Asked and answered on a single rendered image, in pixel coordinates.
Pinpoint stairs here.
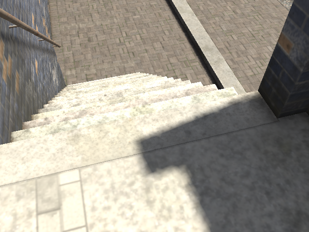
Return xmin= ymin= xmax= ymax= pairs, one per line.
xmin=10 ymin=72 xmax=238 ymax=143

